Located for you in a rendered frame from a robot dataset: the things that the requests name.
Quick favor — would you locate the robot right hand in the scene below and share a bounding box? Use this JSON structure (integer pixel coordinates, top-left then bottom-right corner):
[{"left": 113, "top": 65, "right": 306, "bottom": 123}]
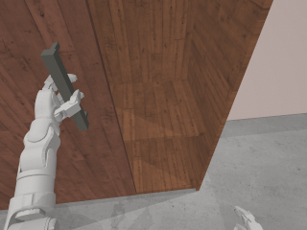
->
[{"left": 233, "top": 206, "right": 263, "bottom": 230}]

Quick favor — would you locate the left robot upper arm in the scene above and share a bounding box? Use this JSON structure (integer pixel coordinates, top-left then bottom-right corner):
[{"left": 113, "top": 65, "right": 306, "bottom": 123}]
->
[{"left": 8, "top": 217, "right": 59, "bottom": 230}]

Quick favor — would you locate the robot left hand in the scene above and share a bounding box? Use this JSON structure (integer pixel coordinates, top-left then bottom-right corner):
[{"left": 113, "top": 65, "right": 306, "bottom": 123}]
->
[{"left": 35, "top": 74, "right": 84, "bottom": 126}]

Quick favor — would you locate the handle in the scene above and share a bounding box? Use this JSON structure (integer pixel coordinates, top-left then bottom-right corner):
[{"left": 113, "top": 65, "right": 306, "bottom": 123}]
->
[{"left": 40, "top": 42, "right": 89, "bottom": 131}]

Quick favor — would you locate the robot left forearm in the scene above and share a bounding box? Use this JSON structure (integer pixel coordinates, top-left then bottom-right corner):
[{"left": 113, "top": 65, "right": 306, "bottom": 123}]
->
[{"left": 4, "top": 118, "right": 60, "bottom": 230}]

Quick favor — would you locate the wardrobe door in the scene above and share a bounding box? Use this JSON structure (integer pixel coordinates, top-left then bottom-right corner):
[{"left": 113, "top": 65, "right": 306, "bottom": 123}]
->
[{"left": 0, "top": 0, "right": 137, "bottom": 211}]

